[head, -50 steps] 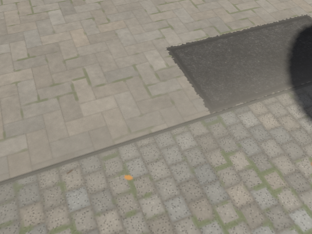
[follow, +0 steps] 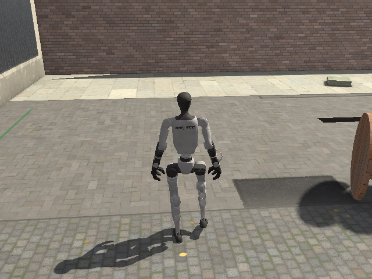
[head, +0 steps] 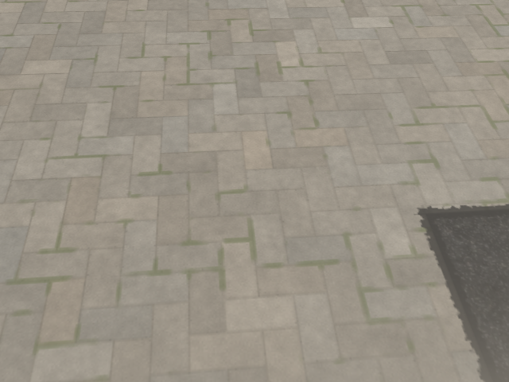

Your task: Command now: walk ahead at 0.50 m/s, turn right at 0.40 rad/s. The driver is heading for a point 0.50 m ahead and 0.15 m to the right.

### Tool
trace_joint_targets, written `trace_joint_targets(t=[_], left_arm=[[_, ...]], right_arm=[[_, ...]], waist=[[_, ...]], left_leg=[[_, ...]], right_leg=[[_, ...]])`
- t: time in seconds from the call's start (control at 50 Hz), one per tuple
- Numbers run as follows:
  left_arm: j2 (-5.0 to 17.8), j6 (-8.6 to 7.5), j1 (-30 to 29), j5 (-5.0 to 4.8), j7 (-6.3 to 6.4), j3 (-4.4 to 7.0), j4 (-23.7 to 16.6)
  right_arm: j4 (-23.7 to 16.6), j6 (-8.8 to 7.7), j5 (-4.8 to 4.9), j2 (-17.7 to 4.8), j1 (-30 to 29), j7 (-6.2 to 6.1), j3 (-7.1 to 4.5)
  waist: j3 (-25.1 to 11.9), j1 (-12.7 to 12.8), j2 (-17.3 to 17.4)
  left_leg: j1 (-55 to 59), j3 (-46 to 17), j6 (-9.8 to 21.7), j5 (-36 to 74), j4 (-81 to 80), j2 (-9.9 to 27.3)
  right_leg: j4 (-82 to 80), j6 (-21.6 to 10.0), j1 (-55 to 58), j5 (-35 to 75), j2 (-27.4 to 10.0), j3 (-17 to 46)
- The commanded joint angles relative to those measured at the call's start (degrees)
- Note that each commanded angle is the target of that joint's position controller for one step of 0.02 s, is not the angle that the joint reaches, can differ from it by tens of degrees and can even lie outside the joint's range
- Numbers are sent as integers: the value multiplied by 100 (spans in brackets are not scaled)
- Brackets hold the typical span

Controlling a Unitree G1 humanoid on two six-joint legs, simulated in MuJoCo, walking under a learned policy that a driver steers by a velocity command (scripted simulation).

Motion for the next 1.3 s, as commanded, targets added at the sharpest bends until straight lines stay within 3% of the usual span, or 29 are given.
trace_joint_targets(t=[0.02,0.14,0.18,0.22,0.26,0.28,0.3,0.32,0.36,0.38,0.42,0.5,0.58,0.66,0.7,0.74,0.76,0.78,0.8,0.82,0.84,0.88,0.94,1.04,1.1,1.14,1.16,1.2,1.3], left_arm=[[56,-12,-281,20,-77,2,-393],[8,-39,-1377,72,-194,-111,-860],[81,-36,-1389,84,-185,-87,-924],[205,-28,-1023,91,-135,-24,-862],[457,-109,206,116,-47,136,-513],[978,-128,1006,180,50,321,-318],[1606,-61,642,48,91,482,-462],[1553,0,747,-81,99,468,-510],[963,-39,271,-100,182,318,-414],[794,-91,60,-116,207,263,-421],[659,-199,-116,-144,203,195,-477],[906,-305,245,-145,169,246,-409],[816,-285,623,-147,195,192,-291],[725,-219,864,-94,276,121,-199],[715,-188,821,-42,319,98,-183],[804,-209,584,-40,361,106,-215],[848,-235,429,-99,359,107,-215],[749,-296,394,-159,340,63,-318],[348,-295,1141,-300,359,-8,-347],[514,-195,1509,-235,389,30,-151],[650,-87,1322,-69,388,52,15],[508,36,702,12,316,14,-28],[292,241,785,6,264,-73,130],[261,344,333,-33,336,-155,266],[201,272,381,-18,345,-197,449],[388,150,318,80,388,-220,442],[505,113,54,-19,387,-208,499],[250,-22,-157,-68,380,-294,567],[201,-56,106,-100,413,-285,812]], right_arm=[[-202,-131,3,-467,10,-39,-89],[52,-80,-6,-705,442,-120,-134],[108,-21,-22,-799,476,-150,-154],[119,56,-44,-988,419,-184,-200],[69,174,-30,-1138,346,-169,-240],[-94,168,-29,-985,357,-141,-196],[-551,105,59,-452,386,-20,-123],[-710,28,0,-867,-258,4,-167],[-719,-96,72,-707,-390,6,-107],[-723,-35,-23,-683,-413,-2,-114],[-668,189,-174,-623,-179,24,-101],[-916,360,-174,-524,-720,81,-73],[-1083,342,-104,-468,-1283,70,-27],[-1155,292,-26,-464,-1626,52,27],[-1107,244,-33,-529,-1542,30,26],[-868,169,-57,-725,-885,-26,-41],[-702,94,-75,-757,-402,-61,-59],[-574,-8,-110,-944,119,-108,-90],[-647,3,-112,-1373,344,-110,-160],[-613,121,81,-1126,305,-60,-124],[-681,160,156,-801,-91,-18,-41],[-730,223,75,-336,-769,-59,130],[-553,269,-25,-479,-882,-91,132],[-313,379,-10,-738,-689,-71,54],[-241,513,47,-729,-770,-89,42],[-165,534,63,-586,-575,-71,57],[-126,551,133,-449,-483,-52,61],[90,527,73,-372,-378,-26,75],[437,460,48,-419,-267,-51,81]], waist=[[268,49,647],[452,-183,569],[377,-115,581],[48,92,733],[-694,647,582],[-1248,960,23],[-1635,487,-1457],[-1614,745,-344],[-378,287,386],[-203,78,456],[-290,-144,326],[-134,-54,152],[-107,172,-41],[-269,410,-227],[-255,375,-295],[-369,63,-326],[-477,-237,-178],[-889,-416,182],[-1665,-162,1354],[-2180,-64,1417],[-1593,38,676],[-644,162,445],[-524,315,892],[-502,102,1036],[-233,213,855],[-21,116,363],[294,-131,-302],[144,-243,-350],[118,-124,71]], left_leg=[[-118,-488,436,1716,-907,1498],[485,97,376,2524,-710,1677],[854,279,302,3645,-279,1740],[1103,437,236,5348,650,1756],[663,531,134,5126,2723,1674],[-512,551,-60,3239,4475,1466],[-3129,84,-461,-1739,6717,19],[-3779,-1144,-415,-1529,6932,142],[-3651,-1223,-351,-685,5999,685],[-3326,-1281,-392,-642,5548,821],[-2792,-1253,-524,-595,5141,837],[-3084,-1069,-730,-13,4244,814],[-3092,-897,-719,727,3152,606],[-2788,-812,-510,1132,2343,305],[-2475,-850,-371,954,1942,169],[-1705,-938,-151,777,1444,24],[-1116,-938,-39,1370,782,49],[9,-1460,126,3381,734,710],[1366,-3008,1027,6780,1277,2365],[1354,-3856,1616,7042,1050,2785],[644,-3489,1554,5604,787,2511],[-511,-2596,1046,3538,179,1834],[-1242,-1842,711,2499,-105,1246],[-1284,-2095,642,-117,-383,1224],[-1832,-2159,324,-1451,-459,1121],[-2016,-2066,-113,-1513,-224,922],[-1510,-1562,-226,-912,-57,467],[-264,-1480,-214,136,333,464],[-603,-1630,-131,187,187,617]], right_leg=[[-420,55,-495,670,-124,-24],[-2150,-201,-159,912,88,-635],[-2390,-402,75,491,293,-812],[-2450,-652,678,-168,691,-1035],[-3010,-976,2258,-340,1079,-952],[-3363,-1285,3629,-908,255,294],[-4112,-2216,5155,-872,-1324,3702],[-4535,-2241,5101,-303,-1415,3976],[-4592,-1810,3674,931,-1084,2545],[-4628,-1596,3182,1355,-754,2109],[-4738,-1485,2710,1888,-422,1649],[-4951,-1381,2476,1758,-127,1452],[-4488,-909,2838,4088,44,982],[-4126,-626,3316,4567,50,926],[-3856,-580,3459,4665,-30,1031],[-3299,-472,3479,4996,-94,1215],[-2717,-379,3447,4802,50,1142],[-1855,-249,2916,3548,337,1048],[-141,-49,1882,-468,1137,602],[555,5,1487,-2595,1460,617],[827,48,1358,-2360,1206,848],[208,156,1384,-1922,873,783],[-856,320,2128,-1612,840,358],[-2282,277,2376,-1231,697,57],[-3409,91,2948,-539,677,-30],[-4243,-119,2959,-596,8,878],[-4489,-266,1909,-1306,-171,1212],[-4852,-100,1229,-1519,-167,1187],[-4536,-64,1962,-580,85,807]])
